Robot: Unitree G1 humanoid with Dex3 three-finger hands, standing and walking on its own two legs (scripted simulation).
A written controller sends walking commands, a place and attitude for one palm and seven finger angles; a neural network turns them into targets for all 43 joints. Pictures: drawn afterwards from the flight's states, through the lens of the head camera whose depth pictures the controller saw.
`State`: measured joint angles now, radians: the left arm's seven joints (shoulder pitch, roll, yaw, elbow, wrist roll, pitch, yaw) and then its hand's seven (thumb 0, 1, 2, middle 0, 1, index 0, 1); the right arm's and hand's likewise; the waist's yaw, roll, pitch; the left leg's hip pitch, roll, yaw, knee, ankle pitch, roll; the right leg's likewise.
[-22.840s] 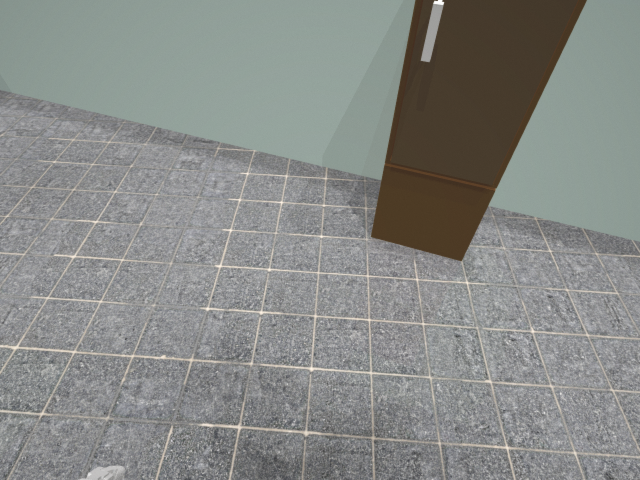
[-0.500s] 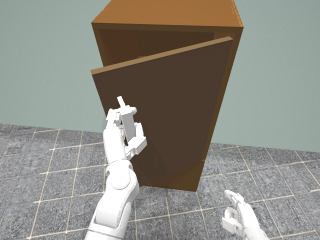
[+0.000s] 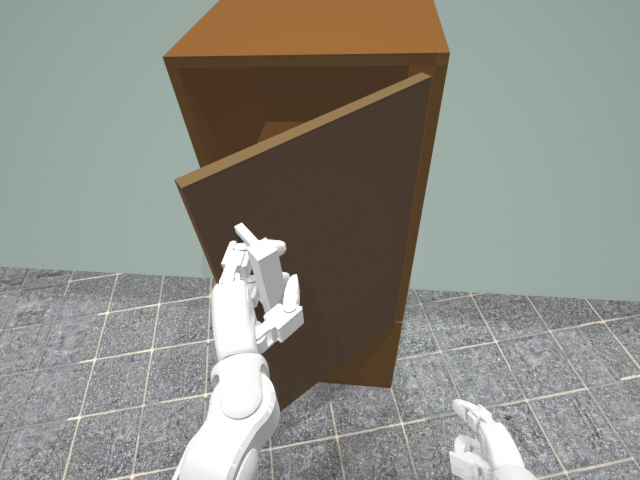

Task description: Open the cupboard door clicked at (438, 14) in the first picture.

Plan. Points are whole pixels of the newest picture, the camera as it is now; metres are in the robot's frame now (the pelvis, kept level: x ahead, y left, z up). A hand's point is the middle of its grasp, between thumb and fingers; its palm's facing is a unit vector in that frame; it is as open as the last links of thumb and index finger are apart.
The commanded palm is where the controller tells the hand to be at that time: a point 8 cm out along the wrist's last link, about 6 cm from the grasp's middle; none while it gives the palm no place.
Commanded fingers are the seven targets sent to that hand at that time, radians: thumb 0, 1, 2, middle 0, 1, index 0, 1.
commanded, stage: open thumb and fingers to let go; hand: left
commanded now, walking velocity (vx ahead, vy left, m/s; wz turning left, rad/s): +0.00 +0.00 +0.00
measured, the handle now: (261, 277) +0.32 +0.10 +0.12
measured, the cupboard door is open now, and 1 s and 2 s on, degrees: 44 40 44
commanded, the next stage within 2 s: slide the hand sideways off the handle in 0.78 s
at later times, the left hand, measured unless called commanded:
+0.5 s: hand (276, 297) +0.28 +0.07 +0.13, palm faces +0.33 -0.95 +0.00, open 12.8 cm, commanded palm +0.24 +0.11 +0.12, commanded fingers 0.00 -0.50 0.30 -0.25 -0.90 -0.25 -0.90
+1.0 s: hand (272, 307) +0.27 +0.08 +0.12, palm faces +0.08 -0.99 -0.08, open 15.7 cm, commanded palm +0.24 +0.10 +0.12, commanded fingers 0.00 -0.50 0.30 -0.15 -0.30 -0.15 -0.30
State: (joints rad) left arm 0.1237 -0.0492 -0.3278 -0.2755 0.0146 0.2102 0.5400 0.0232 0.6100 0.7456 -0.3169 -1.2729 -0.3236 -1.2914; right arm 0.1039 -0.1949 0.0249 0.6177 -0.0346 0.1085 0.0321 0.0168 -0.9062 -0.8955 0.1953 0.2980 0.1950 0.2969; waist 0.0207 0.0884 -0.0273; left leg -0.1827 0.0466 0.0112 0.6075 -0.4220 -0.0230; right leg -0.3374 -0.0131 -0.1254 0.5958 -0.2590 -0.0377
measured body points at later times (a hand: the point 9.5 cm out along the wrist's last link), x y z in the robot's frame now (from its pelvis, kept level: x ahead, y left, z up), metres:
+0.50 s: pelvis -0.04 +0.01 +0.01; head -0.06 -0.01 +0.46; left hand +0.26 +0.12 +0.13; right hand +0.15 -0.19 -0.09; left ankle -0.06 +0.13 -0.73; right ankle +0.04 -0.10 -0.73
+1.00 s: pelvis -0.04 +0.03 +0.00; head -0.05 +0.01 +0.45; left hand +0.26 +0.13 +0.13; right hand +0.15 -0.17 -0.09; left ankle -0.06 +0.13 -0.73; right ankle +0.04 -0.10 -0.73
